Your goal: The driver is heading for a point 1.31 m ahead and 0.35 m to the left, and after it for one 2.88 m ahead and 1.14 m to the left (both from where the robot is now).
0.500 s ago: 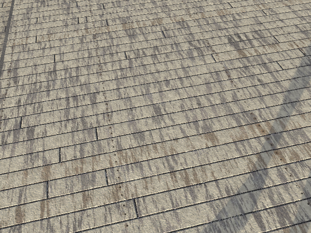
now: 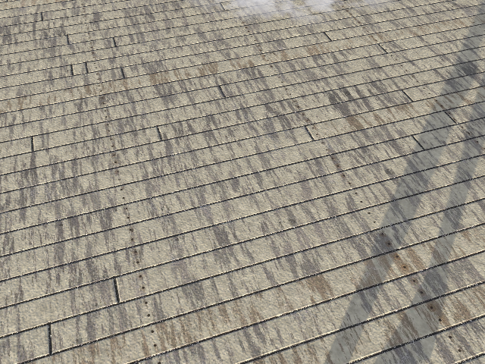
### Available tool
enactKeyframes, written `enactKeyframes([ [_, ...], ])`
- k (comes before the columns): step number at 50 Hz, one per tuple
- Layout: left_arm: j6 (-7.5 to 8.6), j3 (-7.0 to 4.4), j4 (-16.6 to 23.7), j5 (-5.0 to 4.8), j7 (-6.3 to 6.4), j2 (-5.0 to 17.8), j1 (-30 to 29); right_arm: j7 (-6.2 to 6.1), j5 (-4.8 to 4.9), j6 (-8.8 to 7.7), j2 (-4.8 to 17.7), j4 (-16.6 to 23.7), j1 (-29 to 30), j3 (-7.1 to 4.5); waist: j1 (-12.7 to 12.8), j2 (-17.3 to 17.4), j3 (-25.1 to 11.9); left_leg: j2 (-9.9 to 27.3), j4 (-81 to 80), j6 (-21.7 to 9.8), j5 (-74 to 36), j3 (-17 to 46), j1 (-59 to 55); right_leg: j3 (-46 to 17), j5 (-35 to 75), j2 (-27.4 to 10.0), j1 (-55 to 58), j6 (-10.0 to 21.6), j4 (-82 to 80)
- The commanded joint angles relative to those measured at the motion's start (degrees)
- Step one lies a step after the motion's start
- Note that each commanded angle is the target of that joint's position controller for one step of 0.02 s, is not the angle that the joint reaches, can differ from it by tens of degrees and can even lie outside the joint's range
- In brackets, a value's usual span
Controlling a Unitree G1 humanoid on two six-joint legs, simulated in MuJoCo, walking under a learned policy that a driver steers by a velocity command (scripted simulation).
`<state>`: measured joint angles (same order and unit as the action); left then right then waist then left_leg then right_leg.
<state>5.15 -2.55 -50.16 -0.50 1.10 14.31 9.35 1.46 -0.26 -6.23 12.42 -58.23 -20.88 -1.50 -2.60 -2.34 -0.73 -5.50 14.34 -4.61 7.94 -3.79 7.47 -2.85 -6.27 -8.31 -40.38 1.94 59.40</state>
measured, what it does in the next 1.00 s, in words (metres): walks ahead: right foot, then left foot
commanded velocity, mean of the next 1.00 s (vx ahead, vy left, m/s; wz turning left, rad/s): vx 0.50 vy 0.00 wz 0.19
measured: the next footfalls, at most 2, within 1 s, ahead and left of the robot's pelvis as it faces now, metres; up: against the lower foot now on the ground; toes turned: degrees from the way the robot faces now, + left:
right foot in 0.28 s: +0.34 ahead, -0.16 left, +0.00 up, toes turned -2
left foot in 0.86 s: +0.64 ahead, +0.09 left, +0.00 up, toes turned +12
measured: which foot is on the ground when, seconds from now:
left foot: down 0.00-0.28, up 0.30-0.84, down 0.86-1.00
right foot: up 0.00-0.26, down 0.28-0.88, up 0.90-1.00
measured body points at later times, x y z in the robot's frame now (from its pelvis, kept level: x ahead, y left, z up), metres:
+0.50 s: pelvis +0.28 -0.08 +0.00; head +0.30 -0.09 +0.45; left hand +0.34 +0.18 -0.13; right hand +0.38 -0.35 -0.14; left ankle +0.29 +0.08 -0.66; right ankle +0.30 -0.16 -0.75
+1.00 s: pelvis +0.56 +0.01 -0.02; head +0.59 +0.03 +0.43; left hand +0.59 +0.29 -0.14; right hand +0.73 -0.23 -0.13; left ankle +0.60 +0.08 -0.75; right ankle +0.48 -0.16 -0.64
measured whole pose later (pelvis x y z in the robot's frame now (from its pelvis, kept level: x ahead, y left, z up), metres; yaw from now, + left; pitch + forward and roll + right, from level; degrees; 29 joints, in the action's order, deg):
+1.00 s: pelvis +0.56 +0.01 -0.02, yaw +14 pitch +2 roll +0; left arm 7.5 -2.5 -50.0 -0.6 0.3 14.9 12.4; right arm 2.1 0.7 -4.0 15.1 -46.4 -11.7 -4.4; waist -0.4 -0.6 2.2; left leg -5.7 28.7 -5.9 9.0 -0.8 21.5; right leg -2.0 -21.3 -2.9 -23.9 1.0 70.6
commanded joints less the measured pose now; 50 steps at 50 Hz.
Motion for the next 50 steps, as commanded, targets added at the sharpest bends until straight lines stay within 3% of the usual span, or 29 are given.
enactKeyframes([
  [1,0.30,-0.56,2.8,0.29,-0.13,2.2,-1.0,-1.18,0.37,-0.52,8.3,3.5,1.3,-1.36,1.7,3.9,3.8,16.3,-9.2,-8.8,-6.5,11.3,3.1,0.0,9.3,-0.8,-1.6,-0.9,-10.2],
  [7,0.88,0.06,6.1,-0.64,-1.78,1.6,-12.2,-1.55,1.19,0.56,9.2,1.2,-5.1,-1.54,-2.5,4.9,5.8,17.3,-6.8,-7.2,-6.3,9.3,-5.9,2.5,11.7,2.5,-0.4,-0.9,-25.2],
  [10,1.61,0.15,8.0,-0.85,-3.04,2.1,-14.8,-1.85,1.18,1.51,9.8,0.5,-6.2,-1.92,-2.3,5.6,6.3,19.8,-3.2,-6.5,-9.1,10.1,-11.3,2.7,6.1,3.5,-0.3,0.8,-28.9],
  [12,2.05,-0.50,7.6,-0.81,-3.46,3.8,-11.3,-1.99,1.22,2.00,10.7,0.8,-4.7,-2.26,0.4,6.8,4.0,20.1,1.4,-5.4,-19.2,9.5,-12.4,4.2,2.0,5.5,6.6,2.5,-30.8],
  [13,2.16,-1.40,6.2,-0.72,-3.33,5.4,-5.6,-1.96,1.12,2.23,11.2,1.2,-3.1,-2.32,3.8,7.7,0.6,18.8,7.6,-4.4,-29.2,8.2,-11.1,5.7,1.8,7.4,15.4,3.8,-31.7],
  [14,2.18,-3.03,2.9,-0.71,-2.93,8.6,5.2,-1.89,0.65,2.36,9.7,2.0,-2.0,-1.74,8.6,6.8,-5.9,15.4,19.5,-2.7,-33.4,5.6,-6.5,5.4,3.1,7.6,29.9,5.8,-31.3],
  [15,1.91,-4.34,0.8,0.09,-2.28,14.0,16.8,-1.89,-0.53,2.05,7.5,3.9,-2.2,-0.67,11.8,-1.2,-15.6,11.1,39.8,-0.5,-15.9,2.4,6.9,-9.5,3.9,-4.9,48.7,10.2,-30.6],
  [16,1.69,-4.56,-0.4,0.59,-2.87,15.9,18.7,-1.09,0.56,0.54,-0.2,3.4,-9.7,1.35,7.4,-16.7,-22.4,1.1,56.6,2.3,22.6,5.6,28.8,-36.6,-7.1,-15.6,65.6,18.7,-38.8],
  [17,1.76,-2.99,0.2,0.19,-2.85,9.6,16.6,-0.94,2.06,-0.81,7.1,3.0,-5.7,-0.24,8.9,-9.5,-18.3,4.6,63.0,1.0,23.2,11.9,35.1,-36.7,-10.8,-13.7,62.4,16.0,-41.6],
  [18,1.78,-2.17,1.4,-0.05,-2.63,7.2,10.9,-0.85,2.99,-1.54,9.9,4.9,0.1,-1.07,7.8,-6.3,-10.2,7.5,62.8,0.1,17.5,10.4,37.4,-27.1,-6.0,-11.9,54.1,13.3,-42.4],
  [19,1.71,-1.61,2.4,0.09,-2.76,6.1,6.0,-1.30,2.60,-1.54,9.5,5.5,2.8,-1.16,5.8,-0.4,-6.5,10.4,60.3,0.4,12.2,8.8,34.4,-20.4,1.0,-9.7,45.4,12.1,-44.1],
  [20,1.71,-1.27,2.7,0.46,-3.01,5.0,3.8,-1.61,1.59,-1.09,8.6,5.7,3.9,-1.53,4.1,1.2,-3.4,12.0,57.2,0.8,9.1,8.3,32.2,-16.0,4.7,-7.7,38.9,11.8,-46.3],
  [22,1.92,-1.02,1.6,0.86,-3.31,3.9,3.7,-1.61,1.31,0.39,5.9,5.3,1.3,-1.50,1.5,-0.9,-2.3,13.7,53.2,1.6,7.0,8.3,27.2,-11.0,7.8,-5.5,33.4,12.0,-49.3],
  [24,2.06,-1.13,0.3,0.87,-2.99,4.4,5.2,-1.90,1.27,1.53,5.3,5.6,2.0,-1.75,0.7,-0.4,-0.5,13.9,50.4,2.1,4.6,7.4,28.5,-6.8,10.5,-4.0,31.4,11.8,-51.0],
  [26,2.00,-1.86,-0.6,0.94,-2.23,6.9,6.7,-1.85,1.05,1.89,4.9,7.1,5.4,-1.64,1.2,-1.3,1.4,14.4,44.9,3.3,0.0,7.6,32.5,-3.9,14.3,-5.0,31.9,12.1,-52.1],
  [28,1.69,-1.78,-1.5,1.16,-1.57,6.3,8.4,-1.67,1.22,1.91,5.2,8.2,9.8,-1.92,2.5,-0.3,2.1,13.8,39.0,3.3,-6.2,7.7,34.4,-0.8,12.9,-4.0,33.3,10.5,-52.7],
  [32,1.65,-1.84,-2.5,0.97,-0.82,7.3,10.2,-0.76,1.44,1.71,4.1,10.5,16.4,-1.59,4.8,-0.5,3.7,11.6,27.6,2.2,-14.7,6.6,32.9,4.5,10.7,-3.7,35.2,8.4,-54.2],
  [37,0.51,-2.18,-4.5,0.34,-0.33,7.7,12.8,0.87,1.55,1.70,3.7,14.3,22.8,-1.31,6.5,-0.2,6.1,10.7,21.8,0.5,-11.1,5.0,36.4,7.8,13.4,-7.2,45.3,7.1,-51.0],
  [40,-0.64,-2.75,-3.8,0.04,0.19,9.5,10.7,2.03,1.51,1.69,4.8,16.2,22.4,-1.85,4.7,-1.6,4.5,7.9,20.7,-1.7,-2.6,0.6,31.5,10.5,31.0,-8.0,48.1,5.4,-43.7],
  [41,-1.03,-2.97,-3.3,0.04,0.48,10.3,10.1,2.16,1.48,1.82,6.0,16.2,19.9,-2.54,3.1,-2.8,2.1,5.7,21.2,-2.6,0.2,-1.6,26.4,11.5,41.5,-7.7,48.2,4.7,-38.7],
  [42,-1.60,-3.06,-2.8,0.13,0.77,10.8,9.0,2.16,1.60,1.91,7.8,14.9,13.3,-3.73,-0.7,-3.2,-1.7,3.0,20.0,-4.0,0.7,-3.3,17.4,13.0,48.7,-6.6,46.4,3.6,-29.3],
  [43,-1.78,-2.77,-1.9,0.12,1.00,10.5,8.6,1.62,1.71,2.07,11.4,12.5,3.7,-5.73,-5.2,-1.4,-6.8,1.8,17.2,-6.3,-1.9,-1.2,2.5,14.0,45.0,-3.9,39.2,1.6,-16.0],
  [44,-0.96,-1.73,0.0,1.57,0.88,8.2,9.7,0.26,1.63,2.60,17.5,11.3,-4.3,-7.41,-6.4,9.1,-13.0,14.1,16.3,-10.7,-3.8,18.0,-14.8,14.4,17.5,0.4,22.8,-0.8,3.9],
  [45,1.49,0.62,2.3,1.14,-0.45,1.0,14.1,0.63,1.33,1.98,19.6,12.6,-3.0,-7.21,-0.9,19.4,-20.6,26.2,5.3,-22.5,5.4,51.8,-30.9,4.0,-26.7,12.8,0.8,-3.1,21.3],
  [46,3.72,-0.81,3.0,-0.95,-1.29,7.2,7.6,0.55,0.96,1.83,14.2,12.5,-3.5,-5.94,-4.1,11.6,-18.7,23.8,2.8,-18.5,7.0,48.3,-30.4,-4.3,-24.4,8.9,-5.4,-1.1,23.9],
  [47,4.60,-1.09,4.5,-2.08,-1.54,8.3,3.3,0.30,1.04,1.57,11.3,13.0,-0.5,-5.26,-3.5,8.7,-11.3,21.7,3.1,-15.5,3.0,38.5,-23.3,-3.1,-19.1,6.3,-7.6,0.3,21.1],
  [48,4.65,-1.14,4.4,-1.16,-1.05,7.7,2.2,0.43,1.25,1.39,10.1,14.3,4.1,-4.73,-0.7,1.5,-7.1,19.2,2.4,-13.5,-2.8,31.9,-13.7,-2.6,-14.8,3.6,-4.1,0.3,15.9],
  [49,4.09,-1.78,4.4,0.27,-0.51,8.0,1.9,0.42,1.02,1.43,8.6,15.4,7.3,-4.24,1.4,0.2,-4.4,17.5,1.2,-12.8,-7.9,27.8,-6.1,-2.1,-12.5,2.1,-0.2,-0.3,11.4],
  [50,3.28,-2.04,4.9,0.66,-0.50,7.9,2.9,0.25,0.52,1.43,8.3,16.1,8.4,-4.00,3.1,2.0,-3.7,16.5,0.0,-13.2,-12.0,26.2,-1.5,-2.4,-12.0,1.3,3.5,-1.0,9.5],
])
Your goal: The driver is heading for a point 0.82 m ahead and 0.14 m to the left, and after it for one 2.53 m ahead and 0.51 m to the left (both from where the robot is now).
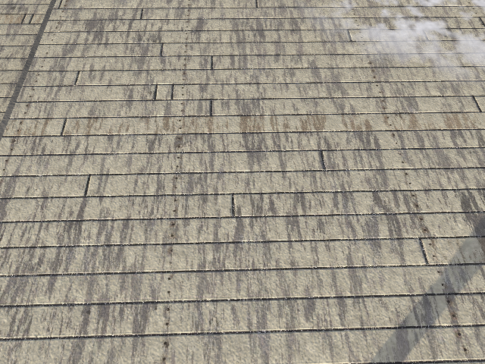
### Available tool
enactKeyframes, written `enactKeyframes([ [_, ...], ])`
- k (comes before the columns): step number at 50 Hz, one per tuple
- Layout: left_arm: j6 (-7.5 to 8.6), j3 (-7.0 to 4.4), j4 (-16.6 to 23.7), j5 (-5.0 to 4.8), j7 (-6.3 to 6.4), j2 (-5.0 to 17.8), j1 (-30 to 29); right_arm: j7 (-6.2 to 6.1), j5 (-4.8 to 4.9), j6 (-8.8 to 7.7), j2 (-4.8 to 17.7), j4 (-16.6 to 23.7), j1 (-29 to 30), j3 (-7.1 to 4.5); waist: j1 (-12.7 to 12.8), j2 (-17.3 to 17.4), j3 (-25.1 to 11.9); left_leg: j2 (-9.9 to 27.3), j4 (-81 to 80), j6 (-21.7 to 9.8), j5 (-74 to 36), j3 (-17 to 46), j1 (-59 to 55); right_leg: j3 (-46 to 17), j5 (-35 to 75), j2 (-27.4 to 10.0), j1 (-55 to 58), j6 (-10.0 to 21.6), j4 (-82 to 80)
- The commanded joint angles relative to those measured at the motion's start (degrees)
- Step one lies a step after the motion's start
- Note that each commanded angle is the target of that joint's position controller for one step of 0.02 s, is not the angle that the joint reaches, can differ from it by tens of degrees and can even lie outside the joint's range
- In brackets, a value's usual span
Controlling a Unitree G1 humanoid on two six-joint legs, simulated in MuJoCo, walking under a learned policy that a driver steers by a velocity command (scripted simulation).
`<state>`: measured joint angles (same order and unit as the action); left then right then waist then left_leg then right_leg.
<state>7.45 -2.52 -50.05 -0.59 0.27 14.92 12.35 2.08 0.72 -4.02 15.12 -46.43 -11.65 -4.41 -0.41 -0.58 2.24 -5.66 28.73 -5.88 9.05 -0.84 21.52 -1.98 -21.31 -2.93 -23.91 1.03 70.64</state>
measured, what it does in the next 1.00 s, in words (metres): walks ahead, turning left: right foot, then left foot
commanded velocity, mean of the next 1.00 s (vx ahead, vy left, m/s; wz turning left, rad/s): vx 0.50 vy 0.00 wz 0.53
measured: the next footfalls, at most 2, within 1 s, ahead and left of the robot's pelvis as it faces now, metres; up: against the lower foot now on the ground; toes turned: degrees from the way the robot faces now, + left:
right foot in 0.38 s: +0.40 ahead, -0.11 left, +0.00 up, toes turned +16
left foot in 0.90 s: +0.54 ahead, +0.25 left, +0.00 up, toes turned +34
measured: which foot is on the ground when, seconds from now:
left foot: down 0.00-0.38, up 0.40-0.88, down 0.90-1.00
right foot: up 0.00-0.36, down 0.38-0.92, up 0.94-1.00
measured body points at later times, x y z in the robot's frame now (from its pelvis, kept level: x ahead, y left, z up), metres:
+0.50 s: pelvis +0.28 -0.03 +0.00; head +0.31 -0.03 +0.45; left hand +0.37 +0.27 -0.08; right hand +0.43 -0.28 -0.12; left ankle +0.14 +0.06 -0.64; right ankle +0.36 -0.12 -0.73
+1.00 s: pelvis +0.50 +0.12 -0.01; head +0.53 +0.15 +0.44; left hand +0.38 +0.39 -0.14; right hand +0.79 +0.01 -0.09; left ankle +0.51 +0.23 -0.73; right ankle +0.43 -0.09 -0.63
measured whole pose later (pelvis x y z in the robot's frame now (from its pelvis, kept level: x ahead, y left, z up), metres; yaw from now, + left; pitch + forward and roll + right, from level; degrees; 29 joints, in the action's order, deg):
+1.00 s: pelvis +0.50 +0.12 -0.01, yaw +32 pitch +2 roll -1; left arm 4.8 -3.1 -49.7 -2.3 -0.7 17.2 17.0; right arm 2.1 0.5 -2.7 15.4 -36.3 -7.2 -3.4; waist 2.0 -0.4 3.0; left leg -1.6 33.9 -4.0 9.7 -3.0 25.0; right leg 1.6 -26.4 -4.5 -16.6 0.4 66.6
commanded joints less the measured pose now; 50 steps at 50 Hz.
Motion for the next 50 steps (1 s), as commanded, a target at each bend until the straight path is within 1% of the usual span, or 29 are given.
enactKeyframes([
  [1,0.22,-2.17,5.2,0.97,0.37,6.6,0.7,-0.59,-0.33,-0.77,5.9,4.5,-0.6,-1.18,1.9,1.0,-6.2,15.9,-15.5,-12.1,-13.6,22.1,-12.9,-3.1,3.3,-4.4,-11.6,-1.0,-4.6],
  [3,-0.83,-2.12,6.1,1.39,0.66,5.4,-0.9,-1.32,-0.01,-0.92,7.1,4.5,-2.0,-1.47,1.9,1.5,-4.7,14.1,-16.6,-11.6,-16.3,18.2,-9.1,-1.6,6.7,-3.8,-11.4,-2.5,-10.3],
  [5,-1.18,-1.95,8.2,1.71,0.90,4.6,-5.5,-2.09,0.24,-0.82,8.8,4.2,-4.5,-1.89,0.7,2.8,-3.4,12.8,-16.7,-10.4,-17.7,16.4,-8.1,-0.8,13.5,-2.5,-12.9,-3.7,-18.4],
  [8,-0.94,-1.52,10.1,1.27,0.52,3.5,-11.9,-2.72,0.56,-0.27,8.5,4.0,-7.3,-1.86,-2.0,4.2,-2.9,10.4,-15.7,-7.7,-12.5,15.3,-8.1,-0.8,23.3,0.0,-10.7,-3.7,-31.2],
  [12,-0.13,-1.46,12.8,0.48,-0.49,4.2,-17.7,-2.97,0.88,0.25,8.5,3.2,-10.3,-1.86,-4.2,5.9,-2.2,11.6,-13.2,-6.4,-8.0,19.3,-11.1,-1.4,26.5,2.4,-8.2,-2.9,-40.1],
  [15,0.85,-1.96,13.8,0.30,-1.32,6.0,-18.0,-3.48,0.85,0.90,8.5,3.3,-10.7,-1.95,-3.5,6.4,-2.4,13.5,-8.5,-5.8,-7.7,24.3,-16.2,-2.5,21.4,3.3,-6.5,-1.7,-43.9],
  [17,1.42,-2.67,12.8,0.19,-1.24,7.4,-12.8,-3.64,0.72,1.29,8.6,4.1,-8.8,-2.06,-0.4,8.3,-3.8,13.1,-4.3,-4.7,-12.1,25.9,-16.6,-1.6,18.1,3.7,0.7,0.1,-46.2],
  [18,1.67,-3.49,11.4,0.70,-0.88,9.0,-6.7,-3.45,0.57,1.24,7.2,5.0,-7.4,-1.55,2.7,7.8,-7.6,10.2,1.9,-3.1,-15.7,24.3,-14.4,-1.8,19.3,2.5,10.8,2.0,-47.4],
  [19,1.63,-4.38,10.5,1.55,-0.36,12.1,2.5,-3.06,-0.28,0.95,4.4,6.5,-6.2,-0.45,6.9,3.2,-15.4,6.8,16.6,-0.9,-10.2,19.8,-6.8,-9.4,17.9,-6.3,26.3,5.9,-45.5],
  [20,0.76,-5.47,8.8,2.03,-0.35,15.8,8.8,-3.00,1.26,0.44,1.0,7.4,-14.8,0.65,4.1,-15.5,-23.6,-1.3,34.9,3.2,18.0,12.4,14.3,-33.7,8.8,-19.5,47.2,15.3,-48.0],
  [21,0.34,-4.40,9.2,0.59,-0.59,10.9,8.2,-3.10,1.71,0.32,6.0,6.4,-15.7,0.10,4.3,-14.6,-21.2,3.0,44.0,3.7,24.2,13.0,22.4,-42.0,-2.2,-22.0,46.1,15.0,-51.3],
  [22,-0.09,-3.38,10.1,0.40,-0.39,7.2,5.4,-3.03,1.50,0.67,9.6,6.8,-10.3,-0.93,5.5,-7.7,-13.1,5.3,46.9,4.1,19.0,12.3,24.7,-33.7,-2.9,-19.6,38.6,12.3,-52.5],
  [23,-0.62,-2.89,10.5,0.83,-0.35,6.4,2.4,-3.09,0.92,1.02,9.4,7.6,-6.8,-1.02,4.5,-2.8,-8.0,7.4,46.3,4.6,14.5,10.0,23.0,-26.0,2.9,-17.2,30.5,10.5,-53.7],
  [24,-0.92,-2.48,10.1,1.05,-0.48,5.3,0.5,-2.92,0.17,1.08,8.3,8.4,-4.3,-1.16,3.5,-1.2,-3.8,8.9,43.5,4.6,11.8,9.4,21.8,-20.3,8.3,-14.4,24.0,9.6,-55.8],
  [25,-0.78,-2.27,9.7,1.52,-0.49,5.2,-0.3,-2.58,0.48,1.30,7.2,8.8,-5.0,-1.24,1.7,-4.0,-3.0,10.6,41.9,4.6,10.1,9.2,19.2,-16.7,11.5,-13.3,20.0,9.3,-57.1],
  [27,-0.35,-2.44,8.9,1.08,-0.80,5.0,-0.7,-2.19,1.10,2.02,5.1,9.0,-5.7,-0.97,0.9,-5.5,-2.3,11.7,39.5,4.8,8.8,7.5,17.3,-10.5,15.2,-11.5,16.6,9.6,-59.9],
  [30,0.10,-3.27,7.6,0.85,-0.78,7.3,-0.1,-2.15,0.63,2.54,4.1,10.9,-2.7,-0.66,0.8,-4.0,-1.4,12.8,34.2,5.7,4.2,7.3,20.3,-4.6,22.9,-12.3,16.9,10.9,-61.7],
  [33,-0.47,-3.65,6.5,0.83,-0.49,8.6,0.6,-1.48,0.70,2.16,3.8,11.7,0.7,-0.43,1.9,-3.1,-1.6,12.7,25.7,5.8,-4.3,6.0,20.5,1.4,26.2,-11.4,19.2,9.6,-61.7],
  [36,-1.13,-3.82,5.5,0.56,-0.15,9.9,2.4,-0.37,0.62,1.65,2.8,13.3,6.5,0.11,4.1,-2.7,-0.2,11.9,16.7,5.1,-10.4,3.1,18.5,6.0,26.5,-11.0,20.8,8.3,-61.4],
  [40,-2.31,-4.19,3.7,-0.55,-0.12,11.5,5.6,0.84,0.84,1.64,2.7,16.1,12.2,0.30,5.6,-2.9,2.1,10.5,9.9,3.2,-6.8,0.2,17.8,8.4,28.4,-13.2,25.8,7.2,-59.9],
  [41,-2.66,-4.27,3.3,-0.89,-0.18,11.9,6.1,1.02,0.75,1.64,2.9,16.6,12.5,0.19,5.1,-3.1,2.2,9.6,8.7,2.3,-3.8,-0.6,16.6,8.7,32.1,-13.8,26.9,7.0,-58.6],
  [43,-3.22,-4.57,2.9,-1.38,-0.05,13.6,5.9,1.02,0.26,1.73,4.7,16.6,9.5,-0.76,2.1,-4.9,-0.5,5.9,6.8,-0.1,2.3,-3.3,9.1,10.4,50.2,-14.0,28.5,6.3,-51.8],
  [44,-3.56,-4.53,2.6,-1.54,0.11,14.1,5.2,0.83,0.05,1.79,6.5,15.0,3.1,-1.90,-2.2,-4.9,-4.1,3.6,3.6,-1.8,1.0,-4.5,-0.2,12.0,57.3,-13.0,27.4,5.4,-43.7],
  [45,-3.66,-3.82,2.6,-1.30,0.38,12.8,5.3,0.15,0.19,1.90,9.5,12.0,-6.6,-3.61,-7.0,-3.4,-9.2,2.1,0.9,-3.5,-3.6,-4.2,-15.4,13.9,55.7,-10.8,20.9,3.6,-32.2],
  [46,-3.23,-2.08,4.2,1.09,0.30,8.4,6.0,-1.11,0.03,2.29,14.9,10.2,-15.5,-4.96,-9.1,6.6,-16.1,14.5,3.0,-7.2,-9.1,12.9,-34.2,14.4,27.5,-7.4,4.3,1.1,-12.5],
  [47,-1.71,-0.14,5.4,0.27,-0.70,3.9,11.5,-0.89,0.17,1.69,17.8,10.9,-13.2,-4.54,-3.4,17.3,-24.9,28.1,-6.8,-18.0,1.4,43.7,-46.5,5.8,-12.9,2.7,-14.5,-0.9,5.6],
  [48,-0.61,-1.78,4.9,-2.19,-1.31,10.2,5.9,-0.46,-0.37,1.20,12.0,11.2,-13.1,-2.98,-7.0,7.5,-23.2,27.6,-9.7,-14.9,3.4,40.5,-43.4,-2.3,-11.0,0.0,-19.4,0.0,9.7],
  [49,-0.39,-1.90,6.6,-3.35,-1.50,10.5,1.0,-0.36,-0.61,0.68,10.1,10.6,-10.3,-2.26,-6.5,6.5,-14.8,25.5,-9.9,-12.3,-1.0,30.2,-35.5,-1.6,-7.0,-1.9,-21.4,0.8,8.2],
  [50,-0.63,-1.68,6.4,-2.42,-1.08,9.3,0.2,-0.26,-0.42,0.22,8.6,10.2,-6.6,-1.64,-3.7,2.0,-10.1,23.1,-10.7,-10.0,-6.0,23.4,-26.8,-1.6,-2.0,-4.7,-19.0,0.7,3.4],
])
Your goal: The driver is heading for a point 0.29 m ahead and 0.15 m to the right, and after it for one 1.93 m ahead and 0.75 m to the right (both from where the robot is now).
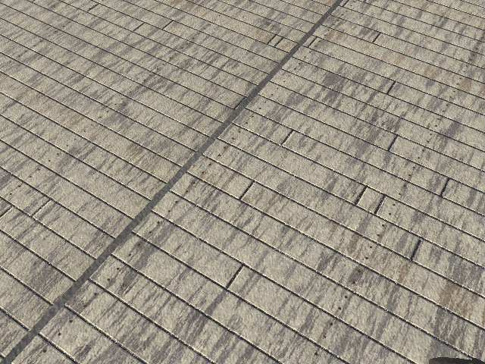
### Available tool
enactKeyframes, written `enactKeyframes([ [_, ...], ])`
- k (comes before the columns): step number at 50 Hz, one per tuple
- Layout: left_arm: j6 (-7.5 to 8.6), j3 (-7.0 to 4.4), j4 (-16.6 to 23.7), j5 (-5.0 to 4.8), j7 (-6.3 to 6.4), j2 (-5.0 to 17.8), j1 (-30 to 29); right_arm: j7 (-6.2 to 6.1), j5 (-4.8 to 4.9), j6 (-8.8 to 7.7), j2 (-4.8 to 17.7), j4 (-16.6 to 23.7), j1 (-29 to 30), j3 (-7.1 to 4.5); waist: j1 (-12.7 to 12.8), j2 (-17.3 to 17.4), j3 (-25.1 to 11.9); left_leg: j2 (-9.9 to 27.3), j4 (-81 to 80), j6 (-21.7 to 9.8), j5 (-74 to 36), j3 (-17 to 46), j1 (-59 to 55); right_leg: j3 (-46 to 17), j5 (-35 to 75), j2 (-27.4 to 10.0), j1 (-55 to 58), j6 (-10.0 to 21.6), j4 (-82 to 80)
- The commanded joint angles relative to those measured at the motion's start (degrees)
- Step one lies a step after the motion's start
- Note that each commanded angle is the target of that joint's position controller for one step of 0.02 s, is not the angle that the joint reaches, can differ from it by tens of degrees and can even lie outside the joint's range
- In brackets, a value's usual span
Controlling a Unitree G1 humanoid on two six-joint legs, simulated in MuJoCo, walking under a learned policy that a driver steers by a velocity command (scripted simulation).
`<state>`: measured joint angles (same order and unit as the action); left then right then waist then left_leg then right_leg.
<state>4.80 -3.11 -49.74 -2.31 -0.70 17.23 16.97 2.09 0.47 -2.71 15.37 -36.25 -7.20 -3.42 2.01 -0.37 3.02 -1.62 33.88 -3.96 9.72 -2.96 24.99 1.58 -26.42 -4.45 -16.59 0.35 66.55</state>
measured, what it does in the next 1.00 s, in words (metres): walks ahead, turning right: right foot, then left foot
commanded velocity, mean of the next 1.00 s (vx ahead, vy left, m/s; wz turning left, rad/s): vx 0.21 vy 0.00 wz -0.44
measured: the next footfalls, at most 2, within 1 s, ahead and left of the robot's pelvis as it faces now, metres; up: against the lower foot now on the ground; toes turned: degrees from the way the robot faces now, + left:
right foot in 0.42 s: +0.37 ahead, -0.15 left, +0.00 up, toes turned -13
left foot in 0.90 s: +0.43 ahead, +0.06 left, +0.00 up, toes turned -33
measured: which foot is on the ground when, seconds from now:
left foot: down 0.00-0.40, up 0.42-0.88, down 0.90-1.00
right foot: up 0.00-0.40, down 0.42-0.90, up 0.92-1.00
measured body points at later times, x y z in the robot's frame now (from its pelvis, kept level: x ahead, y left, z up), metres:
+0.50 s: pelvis +0.24 -0.05 -0.01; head +0.29 -0.06 +0.44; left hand +0.46 +0.17 -0.10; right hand +0.28 -0.35 -0.12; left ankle +0.11 +0.11 -0.63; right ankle +0.33 -0.14 -0.72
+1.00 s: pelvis +0.32 -0.01 +0.01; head +0.36 -0.01 +0.46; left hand +0.61 +0.14 -0.08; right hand +0.29 -0.32 -0.08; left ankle +0.40 +0.08 -0.72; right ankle +0.28 -0.13 -0.66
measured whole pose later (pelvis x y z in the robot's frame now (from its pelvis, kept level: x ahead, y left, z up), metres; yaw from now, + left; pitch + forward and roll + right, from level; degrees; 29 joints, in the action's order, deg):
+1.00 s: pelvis +0.32 -0.01 +0.01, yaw -32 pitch +2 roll +0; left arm -2.7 -5.3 -35.4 -0.8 1.0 19.2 9.6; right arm -1.7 -1.5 -0.7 15.5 -41.0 -11.3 -3.9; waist -0.3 -2.6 0.6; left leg 0.3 29.2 0.4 13.4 1.8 18.1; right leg -7.7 -25.3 7.4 -32.2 -1.5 57.9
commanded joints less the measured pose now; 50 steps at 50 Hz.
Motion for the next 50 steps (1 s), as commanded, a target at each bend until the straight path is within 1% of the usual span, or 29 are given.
enactKeyframes([
  [1,1.34,-1.35,5.5,0.49,0.17,6.6,-4.3,-0.27,-0.36,-1.50,6.0,0.0,-7.9,-2.00,-4.2,2.2,-7.8,16.9,-17.9,-10.7,-9.0,20.4,-24.3,-5.4,6.4,-4.5,-23.9,1.1,4.0],
  [2,0.50,-1.40,4.8,0.48,0.02,6.2,-1.6,-0.33,-0.88,-2.04,5.9,-0.1,-6.7,-1.92,-2.3,4.8,-7.1,16.6,-19.7,-10.7,-11.5,17.7,-19.8,-6.2,8.6,-5.3,-19.8,0.6,3.2],
  [6,-1.99,-1.41,3.9,0.44,0.62,3.6,-1.1,-0.92,-1.64,-3.90,6.0,-2.5,-5.9,-2.26,-0.7,3.2,-3.4,15.3,-25.4,-9.6,-13.8,8.2,-15.2,-8.0,16.2,-4.2,-21.3,-1.2,-2.0],
  [9,-1.64,-1.36,5.0,0.85,0.30,3.0,-4.8,-1.72,-1.72,-4.01,6.0,-4.2,-7.2,-2.31,-2.0,3.0,-1.4,14.1,-26.1,-8.0,-15.8,2.4,-17.4,-8.8,25.6,-3.1,-24.4,-1.8,-11.1],
  [11,-1.21,-0.99,5.9,1.39,-0.29,1.9,-7.7,-2.25,-1.54,-3.83,6.3,-4.5,-5.9,-2.16,-2.6,3.1,-0.1,12.3,-25.2,-5.9,-22.5,-2.7,-16.5,-5.7,31.8,-1.5,-21.4,-1.4,-19.9],
  [14,-0.94,-0.17,8.7,2.20,-1.57,-0.1,-12.9,-3.33,-0.96,-2.89,7.7,-6.0,-8.1,-2.45,-4.9,3.1,0.2,13.2,-22.1,-4.7,-30.4,-5.8,-18.9,-1.0,35.1,0.1,-18.6,-0.7,-27.9],
  [17,-1.21,-0.81,11.0,2.11,-2.93,1.6,-12.9,-4.10,0.09,-1.10,9.4,-6.6,-8.1,-3.04,-4.3,5.1,-1.5,15.6,-15.7,-3.9,-37.9,-5.8,-25.7,0.8,27.4,1.8,-18.9,1.2,-30.8],
  [19,-1.39,-1.95,11.0,2.31,-3.47,4.1,-7.9,-4.91,0.76,0.06,10.6,-5.9,-6.1,-3.53,-1.3,6.6,-4.7,15.8,-7.0,-2.3,-48.1,-5.9,-27.5,3.0,21.0,4.8,-13.3,3.2,-31.9],
  [20,-1.33,-3.10,9.8,2.23,-3.31,6.2,-2.0,-5.15,0.93,0.57,10.5,-5.5,-5.0,-3.46,1.9,5.5,-7.7,14.0,1.8,-0.8,-48.1,-6.8,-26.5,3.6,22.8,6.9,-6.2,4.7,-35.5],
  [21,-1.25,-4.41,9.0,2.49,-2.28,9.6,3.4,-5.10,0.76,0.43,9.6,-5.2,-5.7,-3.04,4.7,1.5,-11.2,10.2,15.2,2.4,-37.3,-7.7,-20.7,-0.1,36.6,6.1,4.7,7.0,-40.5],
  [22,-1.58,-5.22,9.8,2.70,-0.92,15.2,3.3,-4.34,-2.53,-0.24,2.9,-3.8,-11.6,-1.01,-0.4,-13.4,-17.3,3.2,34.5,6.1,12.9,-6.7,-2.3,-17.0,67.7,-7.6,22.8,13.9,-33.3],
  [23,-1.35,-4.84,12.3,3.47,-1.20,15.7,2.6,-3.23,-1.93,-1.09,3.6,-2.9,-15.4,-0.13,-1.0,-15.2,-29.3,-5.2,50.7,8.1,33.0,5.2,10.9,-42.5,64.7,-18.6,34.8,26.8,-38.9],
  [24,-1.82,-4.21,14.0,3.08,-1.40,12.0,0.6,-2.51,-0.14,-1.36,8.7,-3.5,-10.5,-1.32,2.5,-5.0,-29.1,-1.0,51.9,6.8,27.8,11.2,12.6,-36.3,55.8,-15.4,31.8,23.8,-41.5],
  [25,-2.12,-3.46,14.4,2.11,-1.17,9.2,-2.9,-2.68,0.47,-1.01,8.7,-1.8,-5.9,-1.26,1.6,-2.0,-21.9,0.9,48.1,6.1,22.6,10.0,14.8,-30.0,47.5,-12.5,25.0,20.5,-42.5],
  [26,-2.61,-2.87,14.5,1.23,-0.82,7.3,-5.2,-3.42,-0.27,-0.24,7.9,-2.3,-4.5,-1.23,-0.1,2.3,-15.4,2.9,43.3,6.4,19.7,9.1,14.5,-25.9,41.4,-9.8,16.4,17.8,-44.4],
  [27,-3.12,-2.61,14.9,1.38,-0.31,6.5,-6.7,-4.08,-0.90,0.73,8.2,-1.9,-4.2,-1.47,-1.6,1.6,-12.0,3.9,39.7,6.5,17.3,9.0,11.9,-24.4,36.1,-8.5,9.0,16.7,-46.8],
  [28,-3.48,-2.83,15.4,2.25,-0.10,7.3,-7.5,-4.14,-0.67,1.51,8.1,-1.6,-5.1,-1.54,-3.0,-2.2,-10.5,3.9,36.5,6.7,16.8,8.8,8.4,-23.8,35.2,-7.4,3.8,16.9,-47.9],
  [30,-3.80,-3.20,15.9,2.83,0.27,7.8,-8.5,-4.52,-1.01,1.88,6.4,-2.4,-6.6,-1.16,-3.8,-3.9,-10.3,3.0,28.5,7.4,16.0,7.4,4.9,-20.4,38.3,-4.7,-0.6,15.6,-48.0],
  [32,-4.13,-3.71,16.0,2.50,1.06,9.1,-7.4,-4.96,-1.22,1.93,5.5,-2.6,-5.8,-0.86,-3.2,-3.8,-12.5,2.1,23.5,8.4,13.5,7.4,4.4,-20.2,39.5,-4.3,0.2,15.1,-47.0],
  [34,-4.93,-3.98,16.6,2.01,1.81,9.7,-8.0,-5.05,-1.08,2.33,5.6,-2.6,-4.8,-0.85,-2.7,-4.5,-13.7,1.9,20.2,8.9,9.7,8.2,3.6,-21.3,30.2,-3.6,-0.2,13.7,-47.2],
  [38,-6.27,-3.90,17.7,2.04,2.39,9.2,-9.3,-4.64,-0.71,2.25,5.8,-1.6,-1.7,-1.01,-1.5,-7.9,-10.7,0.8,12.8,8.4,7.3,8.7,2.1,-25.1,11.4,-1.8,-2.7,11.4,-48.6],
  [41,-6.80,-3.90,17.9,2.06,2.20,8.9,-8.4,-3.93,-0.34,1.06,6.2,-1.3,-1.5,-1.34,-0.7,-9.4,-10.4,-0.1,5.6,7.3,8.7,8.8,-0.4,-28.8,12.4,-2.1,-0.2,10.9,-46.8],
  [43,-7.24,-3.77,18.3,1.53,2.24,8.6,-9.2,-3.38,-0.08,0.36,6.3,-2.0,-4.2,-1.78,-2.5,-9.7,-10.1,-0.5,-5.0,5.8,4.6,7.6,-6.2,-29.9,14.9,-0.8,-0.3,9.4,-44.2],
  [44,-7.41,-3.50,18.4,1.22,2.33,7.6,-8.7,-3.28,-0.32,0.17,7.6,-2.4,-5.9,-2.36,-3.3,-8.5,-10.0,2.0,-10.9,4.5,0.9,8.5,-11.5,-28.7,13.1,1.3,-2.8,7.4,-41.6],
  [45,-7.42,-2.71,18.6,1.45,2.21,4.7,-6.6,-3.55,-1.53,0.41,11.7,-2.0,-7.0,-3.33,-2.2,0.7,-11.0,13.8,-14.3,0.2,-0.4,18.1,-17.9,-22.7,1.2,5.9,-9.3,4.2,-31.3],
  [46,-6.65,-2.98,21.0,1.00,1.91,5.1,-7.2,-3.52,-3.55,1.11,15.7,-2.4,-5.6,-4.32,-0.2,18.9,-7.5,23.8,-17.9,-9.4,-10.4,32.4,-16.5,-9.6,-8.4,14.4,-20.3,0.9,-18.9],
  [47,-5.97,-4.47,19.7,2.10,1.73,10.2,-6.6,-3.68,-3.74,0.91,12.3,-0.5,-3.2,-3.66,-1.0,14.0,-7.7,26.1,-17.3,-12.0,-12.1,33.2,-14.5,-11.0,-7.4,9.8,-21.2,-1.2,-6.0],
  [48,-6.28,-5.25,18.1,1.54,1.59,11.5,-5.4,-4.08,-2.95,0.96,9.3,0.5,-0.5,-2.84,-0.3,9.3,-7.3,22.4,-16.0,-9.6,-12.2,26.4,-13.3,-10.7,-3.7,9.1,-20.2,-2.0,-1.3],
  [50,-7.77,-4.73,16.2,1.65,2.00,8.6,-3.3,-4.44,-1.05,1.31,7.0,1.1,1.8,-2.04,-0.2,7.0,-5.5,17.1,-14.6,-6.1,-12.2,17.6,-13.9,-8.9,2.0,8.3,-21.5,-4.2,5.1],
])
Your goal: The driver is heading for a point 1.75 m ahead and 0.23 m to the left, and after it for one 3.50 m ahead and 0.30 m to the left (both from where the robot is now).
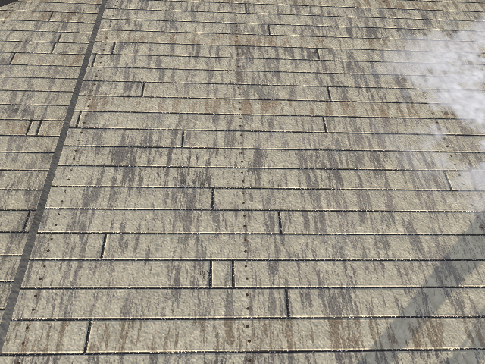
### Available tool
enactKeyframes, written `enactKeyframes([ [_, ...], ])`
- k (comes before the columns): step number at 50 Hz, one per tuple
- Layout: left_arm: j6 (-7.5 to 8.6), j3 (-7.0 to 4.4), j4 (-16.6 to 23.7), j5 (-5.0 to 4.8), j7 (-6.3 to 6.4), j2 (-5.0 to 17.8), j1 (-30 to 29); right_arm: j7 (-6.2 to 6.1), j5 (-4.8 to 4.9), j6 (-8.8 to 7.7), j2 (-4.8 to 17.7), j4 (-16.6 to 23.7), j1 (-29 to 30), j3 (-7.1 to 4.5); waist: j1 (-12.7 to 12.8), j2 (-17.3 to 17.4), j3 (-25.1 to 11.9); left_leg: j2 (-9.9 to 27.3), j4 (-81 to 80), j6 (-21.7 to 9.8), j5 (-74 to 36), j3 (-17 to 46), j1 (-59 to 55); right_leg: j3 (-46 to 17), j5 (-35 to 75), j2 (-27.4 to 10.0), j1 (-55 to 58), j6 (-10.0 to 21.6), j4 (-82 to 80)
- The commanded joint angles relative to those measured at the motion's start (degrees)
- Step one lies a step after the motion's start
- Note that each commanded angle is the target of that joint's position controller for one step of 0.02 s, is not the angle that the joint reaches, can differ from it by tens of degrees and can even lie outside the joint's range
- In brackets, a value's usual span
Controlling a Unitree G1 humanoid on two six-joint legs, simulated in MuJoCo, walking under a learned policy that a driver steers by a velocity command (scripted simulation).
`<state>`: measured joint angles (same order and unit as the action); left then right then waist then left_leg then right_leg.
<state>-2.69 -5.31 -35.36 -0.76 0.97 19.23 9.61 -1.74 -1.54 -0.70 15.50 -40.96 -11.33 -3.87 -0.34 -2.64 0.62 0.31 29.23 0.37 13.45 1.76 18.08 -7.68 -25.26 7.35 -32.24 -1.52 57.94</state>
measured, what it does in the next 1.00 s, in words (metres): walks ahead: right foot, then left foot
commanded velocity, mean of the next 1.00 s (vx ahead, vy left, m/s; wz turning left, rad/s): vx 0.27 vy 0.00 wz -0.16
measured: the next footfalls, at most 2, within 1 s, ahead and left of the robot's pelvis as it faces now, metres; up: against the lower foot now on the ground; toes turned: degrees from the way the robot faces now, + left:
right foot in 0.28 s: +0.02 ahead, -0.14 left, +0.00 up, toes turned -6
left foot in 0.72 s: +0.23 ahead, +0.10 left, +0.00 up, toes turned -7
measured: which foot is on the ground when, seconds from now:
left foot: down 0.00-0.28, up 0.30-0.70, down 0.72-1.00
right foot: up 0.00-0.26, down 0.28-0.72, up 0.74-1.00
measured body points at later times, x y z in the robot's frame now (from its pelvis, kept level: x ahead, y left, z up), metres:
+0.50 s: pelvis +0.03 -0.03 +0.01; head +0.04 -0.04 +0.46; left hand +0.15 +0.23 -0.09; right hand +0.12 -0.33 -0.10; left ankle +0.09 +0.11 -0.68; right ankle -0.02 -0.14 -0.74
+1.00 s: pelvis +0.23 +0.02 +0.01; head +0.25 +0.03 +0.46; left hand +0.43 +0.25 -0.09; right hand +0.21 -0.26 -0.10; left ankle +0.19 +0.10 -0.74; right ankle +0.32 -0.18 -0.66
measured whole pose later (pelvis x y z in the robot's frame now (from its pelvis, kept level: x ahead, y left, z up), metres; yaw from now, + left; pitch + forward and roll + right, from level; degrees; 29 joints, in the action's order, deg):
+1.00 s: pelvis +0.23 +0.02 +0.01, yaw -8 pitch +2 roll +0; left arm 3.5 -3.6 -39.2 -0.4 -0.2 16.9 11.0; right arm 1.0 0.0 -5.0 14.3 -47.3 -22.1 -1.9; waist -3.4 -2.8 -0.3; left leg -3.1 15.1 -3.7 11.8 -1.7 5.2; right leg -2.3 -4.4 -6.0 -38.7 -0.3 52.0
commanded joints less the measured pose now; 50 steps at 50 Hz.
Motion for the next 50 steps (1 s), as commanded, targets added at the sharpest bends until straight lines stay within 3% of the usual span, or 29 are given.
enactKeyframes([
  [1,-0.66,-2.03,1.9,-0.11,0.15,5.0,3.9,-0.85,1.02,-0.42,6.8,5.8,5.6,-1.35,1.9,9.5,-2.5,13.8,-10.1,-10.3,-17.3,9.7,-6.7,1.8,2.2,-4.0,-5.7,-3.0,14.4],
  [3,-0.61,-1.18,3.6,-0.55,0.02,3.1,0.4,-1.09,0.56,0.21,7.2,5.2,3.0,-1.48,-0.3,11.0,-2.2,12.4,-10.5,-11.0,-18.0,6.5,-9.3,4.4,4.2,-4.9,-6.0,-3.9,9.0],
  [5,-0.26,-0.44,4.9,-0.29,-0.14,1.6,-2.2,-1.09,0.57,0.68,8.4,4.3,0.6,-1.88,-2.0,12.3,-3.8,13.5,-9.4,-12.1,-20.7,6.2,-13.1,4.8,2.7,-5.8,-4.3,-4.3,1.7],
  [7,-0.01,0.28,5.3,0.12,-0.57,0.6,-2.6,-0.67,0.97,0.88,9.9,4.2,1.0,-2.35,-2.2,13.5,-5.3,14.4,-8.6,-12.5,-22.5,5.2,-12.7,6.2,0.3,-6.8,1.7,-3.7,-6.1],
  [9,0.03,0.24,5.2,0.08,-0.82,1.2,-2.2,-0.05,1.58,0.93,10.8,3.8,1.3,-2.59,-2.3,14.8,-5.7,15.3,-8.1,-13.0,-23.8,5.4,-11.6,8.2,-0.1,-6.6,6.9,-2.9,-12.5],
  [12,0.05,0.04,3.3,0.10,-1.15,1.1,1.4,0.46,2.93,0.96,10.4,2.8,2.3,-2.18,-0.1,14.1,-5.3,14.6,-4.9,-11.5,-23.5,4.9,-10.0,10.2,9.9,-5.5,15.6,-0.1,-29.5],
  [13,0.09,0.20,2.3,0.32,-1.21,0.6,3.3,0.60,3.29,0.79,8.9,2.0,1.1,-1.57,0.8,12.6,-6.0,13.4,-4.2,-9.1,-16.3,3.8,-7.2,10.4,15.3,-5.0,22.2,1.6,-38.0],
  [14,0.12,0.28,2.3,0.60,-0.93,1.5,4.5,1.09,2.29,0.18,6.1,1.1,-0.8,-0.51,0.7,8.7,-8.1,11.1,-1.7,-4.7,-5.6,1.7,-0.4,4.7,19.2,-8.9,32.2,3.1,-38.6],
  [15,0.02,-0.34,2.5,0.93,-0.06,5.9,7.1,2.11,-0.88,-0.60,1.2,2.5,-0.9,1.31,-0.5,-6.9,-11.0,4.9,11.0,0.7,14.1,-4.8,10.1,-10.0,27.9,-21.6,40.7,7.5,-36.6],
  [16,0.64,-1.61,1.0,1.30,-0.69,9.6,10.8,1.65,0.73,-1.01,5.5,4.4,3.8,0.15,4.3,-13.3,-7.7,1.3,18.5,1.9,22.7,-4.5,18.7,-20.1,8.3,-27.9,34.2,17.4,-42.8],
  [17,1.98,-1.44,0.9,1.60,-0.96,8.8,10.9,1.40,2.27,-1.23,10.0,4.7,7.1,-1.35,5.8,-8.9,-2.5,2.9,26.4,1.7,20.6,-1.5,22.6,-22.3,-5.9,-27.0,31.6,18.6,-46.8],
  [18,2.97,-0.83,0.0,1.35,-0.74,7.1,9.2,1.49,2.85,-1.29,10.6,4.3,7.2,-2.03,4.4,-8.6,1.0,3.7,29.3,0.8,16.5,-0.5,25.4,-20.6,-12.0,-25.3,29.9,16.6,-48.0],
  [20,4.19,-0.02,-0.2,0.41,-0.17,5.0,6.6,1.54,2.37,-1.61,9.2,2.4,4.7,-2.19,2.5,-7.9,3.7,4.9,29.2,0.4,8.8,0.4,26.5,-16.0,-9.0,-22.3,28.3,14.0,-49.8],
  [23,5.37,0.27,-0.4,0.79,0.06,3.5,6.6,2.37,2.13,-3.32,6.0,1.2,4.0,-1.47,1.8,-4.7,2.1,4.7,24.3,0.3,-0.9,-0.9,23.7,-9.3,2.2,-19.7,28.0,12.9,-50.5],
  [26,5.98,-0.30,-1.2,0.33,-0.23,4.8,7.5,2.95,2.15,-3.95,4.1,1.5,6.4,-0.46,2.8,-4.6,1.1,3.8,13.4,0.7,-5.1,-1.9,17.5,-5.0,8.1,-19.0,25.9,12.7,-50.1],
  [31,6.12,-1.04,-3.2,-0.70,-1.08,7.1,10.0,3.89,2.85,-4.16,5.8,2.8,8.2,-0.17,3.5,-4.4,2.6,3.0,5.4,-0.6,-4.2,-1.9,10.8,-5.5,6.0,-21.6,22.9,13.3,-48.5],
  [33,5.85,-0.96,-3.8,-0.90,-1.25,7.1,9.5,4.07,3.00,-4.45,6.6,2.3,5.6,-0.34,1.5,-3.8,2.6,2.6,2.6,-2.2,-4.5,-2.5,5.9,-5.5,5.7,-21.9,21.9,12.2,-46.5],
  [35,5.53,-0.15,-4.2,-0.37,-1.24,5.2,9.6,3.54,2.81,-4.52,8.1,-0.3,-2.3,-1.28,-2.2,-2.1,0.1,0.5,0.3,-3.7,-2.7,-4.2,-5.7,-3.0,10.6,-18.9,18.5,9.9,-38.5],
  [36,5.62,1.01,-3.9,0.34,-1.22,2.0,9.4,2.92,2.66,-4.73,11.3,-1.8,-9.8,-2.38,-5.5,3.4,-4.4,5.9,-2.3,-6.1,-0.3,2.9,-16.0,2.0,13.9,-14.4,13.7,7.2,-23.9],
  [37,6.66,2.14,-0.9,0.43,-0.87,-1.6,11.7,2.88,1.70,-4.52,18.3,-2.2,-14.9,-3.84,-5.1,20.4,-9.6,19.2,-10.3,-14.5,12.9,28.0,-29.7,9.3,2.0,-5.9,-4.2,2.3,-1.3],
  [38,7.57,1.18,-0.8,-0.31,-0.50,2.4,10.0,3.41,1.84,-4.94,14.8,-2.2,-16.1,-2.84,-6.3,18.0,-10.0,21.5,-16.9,-17.3,24.0,41.3,-29.6,2.1,-6.8,-5.5,-11.6,2.0,9.5],
  [39,8.03,0.31,-0.5,-1.50,-0.84,5.4,8.0,3.40,1.92,-5.17,11.7,-1.7,-12.5,-1.69,-4.9,13.8,-4.7,21.2,-16.8,-15.5,25.2,35.8,-26.3,1.0,-2.6,-9.0,-16.0,3.4,13.2],
  [40,8.08,0.49,-0.7,-1.41,-0.93,5.0,6.4,3.36,1.60,-5.18,9.9,-0.9,-9.5,-1.12,-3.7,10.3,-2.4,18.8,-16.5,-13.9,20.0,29.5,-22.4,2.3,2.4,-11.3,-15.5,4.1,12.7],
  [41,8.21,0.63,-0.9,-0.29,-0.96,4.0,4.8,3.40,1.31,-5.03,8.7,-0.6,-7.8,-0.66,-3.2,6.8,-0.7,16.2,-16.7,-13.0,11.8,24.1,-19.2,2.7,6.2,-12.7,-14.4,4.3,9.7],
  [42,7.93,0.54,-0.7,-0.08,-1.00,3.2,5.2,3.28,0.91,-5.01,8.3,-0.4,-6.0,-0.42,-1.4,8.9,-0.5,15.2,-18.1,-12.9,9.4,21.7,-15.8,2.7,9.4,-14.0,-12.2,4.0,7.4],
  [45,6.66,0.71,-1.4,0.10,-1.14,1.6,5.8,3.00,1.38,-5.57,7.5,-0.7,-5.2,-0.15,-0.1,8.4,0.6,12.4,-21.4,-13.2,0.1,14.4,-11.5,3.9,14.8,-14.4,-9.3,2.3,3.5],
  [46,6.58,0.64,-1.3,0.65,-1.10,1.8,4.1,3.02,1.83,-5.74,6.9,-1.2,-6.8,-0.05,-0.9,6.4,1.4,11.2,-21.2,-12.5,-7.5,11.1,-12.1,4.4,16.6,-14.3,-10.3,2.0,1.6],
  [47,6.65,0.90,-0.5,0.52,-1.04,0.7,2.9,2.73,1.58,-5.57,8.7,-1.7,-6.8,-0.40,-0.4,7.2,1.3,11.8,-21.7,-12.9,-8.7,10.8,-12.7,4.7,19.3,-14.1,-11.2,1.4,-2.0],
  [50,7.08,1.63,0.4,0.35,-1.39,-0.8,-2.1,2.07,1.81,-5.00,8.7,-2.7,-8.1,-0.34,-2.1,6.3,2.2,10.4,-22.1,-12.0,-14.9,5.7,-12.6,5.5,26.4,-13.8,-9.6,0.4,-12.3],
])
Keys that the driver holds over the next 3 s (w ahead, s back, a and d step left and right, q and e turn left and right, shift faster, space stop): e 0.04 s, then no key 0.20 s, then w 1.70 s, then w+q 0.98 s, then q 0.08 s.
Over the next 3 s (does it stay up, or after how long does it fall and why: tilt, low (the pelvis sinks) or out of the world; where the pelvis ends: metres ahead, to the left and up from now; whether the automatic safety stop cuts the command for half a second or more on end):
stays up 1.29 0.00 0.00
